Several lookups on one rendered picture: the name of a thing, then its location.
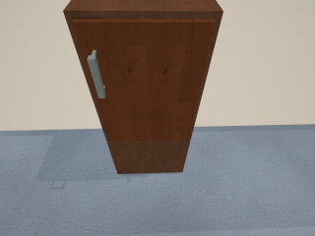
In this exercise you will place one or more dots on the handle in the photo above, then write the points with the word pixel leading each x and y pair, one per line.
pixel 94 68

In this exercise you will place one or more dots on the cupboard door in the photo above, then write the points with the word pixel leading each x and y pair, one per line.
pixel 152 70

